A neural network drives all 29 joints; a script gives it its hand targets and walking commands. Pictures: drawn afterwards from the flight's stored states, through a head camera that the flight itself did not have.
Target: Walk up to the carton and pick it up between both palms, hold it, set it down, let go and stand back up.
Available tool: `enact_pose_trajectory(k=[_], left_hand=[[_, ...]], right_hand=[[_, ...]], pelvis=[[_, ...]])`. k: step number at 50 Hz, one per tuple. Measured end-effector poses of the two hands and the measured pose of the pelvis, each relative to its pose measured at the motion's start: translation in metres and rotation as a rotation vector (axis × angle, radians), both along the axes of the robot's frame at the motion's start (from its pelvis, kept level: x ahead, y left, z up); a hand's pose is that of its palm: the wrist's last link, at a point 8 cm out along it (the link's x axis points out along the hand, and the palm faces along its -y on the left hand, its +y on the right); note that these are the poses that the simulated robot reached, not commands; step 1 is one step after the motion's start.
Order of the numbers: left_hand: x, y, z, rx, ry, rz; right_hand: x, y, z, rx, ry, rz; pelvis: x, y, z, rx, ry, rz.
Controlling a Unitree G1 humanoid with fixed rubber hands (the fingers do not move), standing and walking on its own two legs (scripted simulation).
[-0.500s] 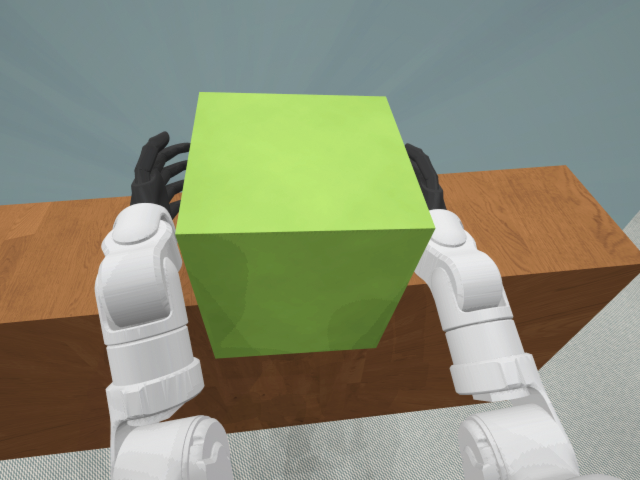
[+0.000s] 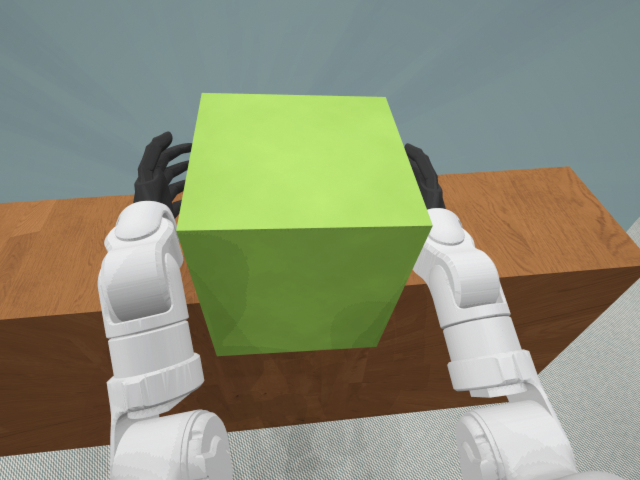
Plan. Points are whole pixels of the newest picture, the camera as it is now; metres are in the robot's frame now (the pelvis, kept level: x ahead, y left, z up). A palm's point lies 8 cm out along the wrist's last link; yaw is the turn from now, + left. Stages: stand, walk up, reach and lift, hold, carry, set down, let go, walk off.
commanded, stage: hold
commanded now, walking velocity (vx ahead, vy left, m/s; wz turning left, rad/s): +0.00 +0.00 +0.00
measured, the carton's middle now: (297, 232) +0.36 +0.01 +0.12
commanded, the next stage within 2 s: none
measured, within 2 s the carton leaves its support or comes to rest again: neither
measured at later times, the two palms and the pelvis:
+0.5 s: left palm (159, 206) +0.35 +0.15 +0.19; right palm (427, 210) +0.36 -0.15 +0.15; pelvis +0.00 +0.00 +0.00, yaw +0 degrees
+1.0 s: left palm (159, 206) +0.35 +0.15 +0.19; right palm (426, 211) +0.36 -0.15 +0.15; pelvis +0.00 +0.00 +0.00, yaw +0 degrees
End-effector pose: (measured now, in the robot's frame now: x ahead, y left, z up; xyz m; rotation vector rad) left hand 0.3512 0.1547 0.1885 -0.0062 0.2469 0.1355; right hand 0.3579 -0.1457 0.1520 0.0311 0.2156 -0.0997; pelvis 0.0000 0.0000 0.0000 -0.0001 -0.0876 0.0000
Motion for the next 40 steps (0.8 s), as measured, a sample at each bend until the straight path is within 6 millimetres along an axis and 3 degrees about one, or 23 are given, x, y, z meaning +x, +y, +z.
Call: enact_pose_trajectory(k=[40], left_hand=[[-0.0021,-0.0029,0.0017,0.005,-0.009,-0.005]], right_hand=[[-0.0028,-0.0028,0.0013,0.002,-0.013,-0.005]], pelvis=[[0.0012,-0.0006,0.0,0.0,-0.001,-0.001]])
